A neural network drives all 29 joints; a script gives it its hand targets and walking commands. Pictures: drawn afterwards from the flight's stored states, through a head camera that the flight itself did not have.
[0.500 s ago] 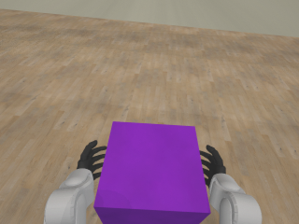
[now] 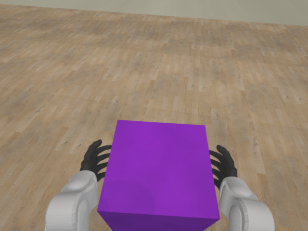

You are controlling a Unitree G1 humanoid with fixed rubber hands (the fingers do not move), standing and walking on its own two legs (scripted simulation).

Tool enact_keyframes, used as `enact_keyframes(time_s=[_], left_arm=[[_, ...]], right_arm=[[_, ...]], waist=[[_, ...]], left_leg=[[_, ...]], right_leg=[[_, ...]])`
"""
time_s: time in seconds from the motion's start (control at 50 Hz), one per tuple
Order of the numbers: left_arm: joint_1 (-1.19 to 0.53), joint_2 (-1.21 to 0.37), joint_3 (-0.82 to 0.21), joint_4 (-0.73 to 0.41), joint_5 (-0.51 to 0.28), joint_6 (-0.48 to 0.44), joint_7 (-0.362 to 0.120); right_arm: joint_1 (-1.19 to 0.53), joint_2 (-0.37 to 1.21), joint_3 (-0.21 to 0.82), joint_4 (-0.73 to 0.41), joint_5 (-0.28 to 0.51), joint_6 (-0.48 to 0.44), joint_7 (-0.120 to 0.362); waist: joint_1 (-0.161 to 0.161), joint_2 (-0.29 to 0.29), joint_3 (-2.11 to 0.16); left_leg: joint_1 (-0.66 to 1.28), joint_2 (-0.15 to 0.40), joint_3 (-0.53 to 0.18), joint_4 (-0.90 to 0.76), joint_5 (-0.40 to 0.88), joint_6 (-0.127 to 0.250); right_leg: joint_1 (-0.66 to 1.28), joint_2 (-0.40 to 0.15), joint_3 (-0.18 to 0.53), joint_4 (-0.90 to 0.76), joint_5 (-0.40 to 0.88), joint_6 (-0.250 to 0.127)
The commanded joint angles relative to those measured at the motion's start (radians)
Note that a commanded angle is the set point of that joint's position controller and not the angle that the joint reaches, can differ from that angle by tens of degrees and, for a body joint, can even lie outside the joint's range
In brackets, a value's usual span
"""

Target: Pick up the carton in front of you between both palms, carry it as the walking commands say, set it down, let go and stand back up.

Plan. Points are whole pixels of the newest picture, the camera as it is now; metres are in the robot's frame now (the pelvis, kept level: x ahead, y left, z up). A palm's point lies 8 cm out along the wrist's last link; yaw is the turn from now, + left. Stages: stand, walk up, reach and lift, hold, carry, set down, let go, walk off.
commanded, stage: carry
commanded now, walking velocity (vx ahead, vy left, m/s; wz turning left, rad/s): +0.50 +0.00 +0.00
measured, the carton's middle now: (156, 183) +0.25 +0.00 +0.01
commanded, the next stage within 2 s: none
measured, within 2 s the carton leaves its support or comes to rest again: neither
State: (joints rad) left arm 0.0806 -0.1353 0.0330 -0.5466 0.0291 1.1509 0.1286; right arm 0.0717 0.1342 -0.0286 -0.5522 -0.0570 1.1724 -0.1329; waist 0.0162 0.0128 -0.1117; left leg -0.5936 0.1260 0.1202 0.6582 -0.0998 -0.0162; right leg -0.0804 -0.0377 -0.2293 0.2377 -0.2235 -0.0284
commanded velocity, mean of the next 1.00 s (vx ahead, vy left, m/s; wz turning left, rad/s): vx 0.02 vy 0.00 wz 0.00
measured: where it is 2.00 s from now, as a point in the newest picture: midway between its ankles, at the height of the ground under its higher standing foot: outside the picture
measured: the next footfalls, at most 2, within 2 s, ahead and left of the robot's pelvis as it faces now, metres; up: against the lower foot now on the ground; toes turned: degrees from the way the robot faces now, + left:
left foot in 0.14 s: +0.27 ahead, +0.12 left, +0.00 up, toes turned +5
right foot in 0.48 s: +0.34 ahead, -0.11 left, +0.00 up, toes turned +13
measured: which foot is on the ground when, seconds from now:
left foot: up 0.00-0.12, down 0.14-1.00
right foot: down 0.00-0.16, up 0.18-0.46, down 0.48-1.00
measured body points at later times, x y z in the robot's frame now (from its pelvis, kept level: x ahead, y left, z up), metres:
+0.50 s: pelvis +0.25 +0.03 -0.01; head +0.25 +0.03 +0.44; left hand +0.50 +0.17 +0.08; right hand +0.49 -0.13 +0.08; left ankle +0.23 +0.12 -0.75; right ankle +0.30 -0.09 -0.75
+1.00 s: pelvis +0.30 +0.01 -0.02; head +0.29 +0.01 +0.43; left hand +0.56 +0.16 +0.04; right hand +0.57 -0.14 +0.04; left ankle +0.23 +0.12 -0.75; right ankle +0.30 -0.09 -0.75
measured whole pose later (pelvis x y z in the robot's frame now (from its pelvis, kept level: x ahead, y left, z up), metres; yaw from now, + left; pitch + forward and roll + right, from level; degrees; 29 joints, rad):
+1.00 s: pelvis +0.30 +0.01 -0.02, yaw +0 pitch +3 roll +0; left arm -0.04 -0.13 0.06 -0.27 0.13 1.07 0.07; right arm -0.05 0.13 -0.07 -0.26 -0.13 1.08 -0.08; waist 0.00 0.01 -0.11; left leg -0.19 0.08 0.18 0.53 -0.38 -0.02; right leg -0.31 -0.06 -0.20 0.56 -0.29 -0.02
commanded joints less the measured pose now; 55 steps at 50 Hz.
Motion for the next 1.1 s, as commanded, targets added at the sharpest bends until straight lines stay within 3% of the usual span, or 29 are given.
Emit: enact_keyframes(time_s=[0.0,0.06,0.1,0.12,0.14,0.16,0.18,0.2,0.22,0.24,0.26,0.3,0.36,0.4,0.44,0.46,0.48,0.52,0.58,0.66,0.88,1.08], left_arm=[[-0.39,-0.726,-0.623,-0.119,-0.264,0.003,-0.127],[-0.382,-0.667,-0.595,-0.099,-0.236,0.029,-0.103],[-0.392,-0.642,-0.587,-0.097,-0.228,0.045,-0.09],[-0.39,-0.626,-0.581,-0.092,-0.226,0.052,-0.084],[-0.403,-0.631,-0.594,-0.119,-0.238,0.063,-0.078],[-0.397,-0.633,-0.604,-0.126,-0.246,0.07,-0.081],[-0.408,-0.682,-0.627,-0.124,-0.261,0.067,-0.088],[-0.428,-0.732,-0.639,-0.122,-0.268,0.06,-0.1],[-0.452,-0.788,-0.653,-0.123,-0.277,0.051,-0.112],[-0.469,-0.839,-0.664,-0.122,-0.282,0.04,-0.122],[-0.485,-0.873,-0.672,-0.126,-0.283,0.027,-0.128],[-0.467,-0.903,-0.679,-0.13,-0.272,0.005,-0.131],[-0.45,-0.881,-0.683,-0.167,-0.261,-0.008,-0.125],[-0.435,-0.848,-0.678,-0.179,-0.26,-0.002,-0.12],[-0.417,-0.795,-0.656,-0.167,-0.251,0.017,-0.118],[-0.414,-0.754,-0.639,-0.155,-0.248,0.031,-0.118],[-0.427,-0.731,-0.632,-0.134,-0.24,0.039,-0.117],[-0.402,-0.71,-0.596,-0.058,-0.235,0.053,-0.118],[-0.404,-0.712,-0.573,-0.016,-0.232,0.063,-0.12],[-0.443,-0.748,-0.584,0.0,-0.236,0.054,-0.133],[-0.543,-0.766,-0.606,0.105,-0.197,-0.067,-0.201],[-0.568,-0.719,-0.493,0.32,-0.096,-0.227,-0.236]], right_arm=[[-0.413,0.758,0.649,-0.125,0.274,-0.018,0.105],[-0.411,0.682,0.625,-0.114,0.28,0.011,0.097],[-0.385,0.649,0.601,-0.09,0.28,0.025,0.093],[-0.377,0.635,0.588,-0.081,0.278,0.031,0.091],[-0.387,0.617,0.577,-0.076,0.275,0.032,0.09],[-0.362,0.652,0.578,-0.054,0.288,0.03,0.089],[-0.366,0.685,0.575,-0.079,0.295,0.026,0.097],[-0.383,0.745,0.588,-0.086,0.304,0.019,0.107],[-0.412,0.802,0.602,-0.1,0.311,0.009,0.12],[-0.442,0.847,0.618,-0.11,0.317,-0.001,0.133],[-0.469,0.874,0.63,-0.12,0.324,-0.012,0.142],[-0.477,0.893,0.645,-0.136,0.334,-0.029,0.155],[-0.447,0.87,0.656,-0.158,0.337,-0.041,0.159],[-0.434,0.838,0.654,-0.164,0.331,-0.035,0.154],[-0.418,0.792,0.642,-0.142,0.307,-0.018,0.144],[-0.405,0.76,0.632,-0.117,0.291,-0.007,0.136],[-0.41,0.733,0.628,-0.12,0.283,0.007,0.128],[-0.43,0.71,0.621,-0.094,0.274,0.036,0.12],[-0.454,0.723,0.621,-0.057,0.274,0.05,0.117],[-0.475,0.761,0.62,-0.018,0.273,0.039,0.129],[-0.542,0.767,0.609,0.113,0.225,-0.09,0.2],[-0.588,0.727,0.512,0.315,0.138,-0.25,0.237]], waist=[[0.001,-0.146,-0.094],[0.001,-0.159,-0.055],[-0.022,-0.1,-0.11],[-0.035,-0.048,-0.171],[-0.048,0.159,-0.288],[-0.048,0.319,-0.314],[-0.039,0.252,-0.306],[-0.041,0.173,-0.317],[-0.036,0.104,-0.299],[-0.028,0.087,-0.285],[-0.025,0.098,-0.281],[-0.022,0.117,-0.293],[-0.031,0.16,-0.306],[-0.025,0.141,-0.3],[-0.021,0.099,-0.272],[-0.021,0.041,-0.271],[-0.031,-0.036,-0.256],[-0.026,-0.113,-0.195],[-0.023,-0.095,-0.197],[-0.02,-0.054,-0.245],[-0.019,-0.007,-0.262],[-0.018,-0.01,-0.228]], left_leg=[[0.014,-0.033,0.055,-0.108,0.065,0.007],[0.072,-0.043,0.082,-0.18,0.055,0.024],[0.327,-0.116,0.167,-0.254,0.073,0.03],[0.539,-0.036,0.079,-0.249,0.178,0.037],[0.828,0.222,-0.279,-0.243,0.371,0.168],[0.87,0.303,-0.462,-0.322,0.597,0.255],[0.836,0.313,-0.388,-0.324,0.694,0.262],[0.795,0.292,-0.314,-0.317,0.709,0.239],[0.723,0.265,-0.238,-0.327,0.666,0.198],[0.656,0.23,-0.164,-0.355,0.584,0.153],[0.611,0.194,-0.109,-0.37,0.547,0.132],[0.579,0.163,-0.032,-0.368,0.538,0.131],[0.585,0.155,0.008,-0.334,0.524,0.136],[0.534,0.125,0.039,-0.291,0.391,0.112],[0.447,0.087,0.039,-0.25,0.201,0.056],[0.381,0.073,0.041,-0.216,0.071,0.03],[0.368,0.036,0.019,-0.233,0.01,0.004],[0.418,0.039,0.006,-0.22,0.024,-0.005],[0.433,0.044,0.002,-0.18,0.169,-0.012],[0.445,0.042,0.005,-0.165,0.23,-0.02],[0.459,0.043,-0.008,-0.152,0.24,-0.001],[0.442,0.049,-0.017,-0.191,0.15,0.008]], right_leg=[[0.112,-0.22,0.108,-0.088,0.195,-0.088],[0.142,-0.221,0.085,-0.007,0.301,-0.059],[0.071,-0.151,-0.014,0.248,0.512,0.0],[-0.067,-0.12,-0.021,0.411,0.381,0.043],[-0.34,-0.036,0.014,0.706,0.111,0.095],[-0.486,0.047,0.066,0.899,-0.29,0.099],[-0.524,0.01,0.154,0.993,-0.347,0.082],[-0.517,-0.027,0.192,0.976,-0.322,0.06],[-0.486,-0.068,0.213,0.885,-0.273,0.049],[-0.434,-0.089,0.218,0.736,-0.226,0.047],[-0.368,-0.066,0.183,0.636,-0.187,0.049],[-0.273,-0.033,0.15,0.471,-0.159,0.055],[-0.228,-0.015,0.095,0.323,-0.032,0.057],[-0.142,-0.022,0.064,0.199,0.15,0.059],[-0.035,-0.081,0.083,0.107,0.288,0.059],[0.032,-0.163,0.146,0.138,0.428,0.055],[0.01,-0.214,0.186,0.198,0.55,0.022],[-0.074,-0.194,0.186,0.193,0.535,0.01],[-0.069,-0.169,0.161,0.23,0.645,0.015],[-0.032,-0.16,0.155,0.269,0.701,0.009],[-0.055,-0.141,0.142,0.305,0.554,0.004],[-0.068,-0.141,0.14,0.268,0.411,0.005]])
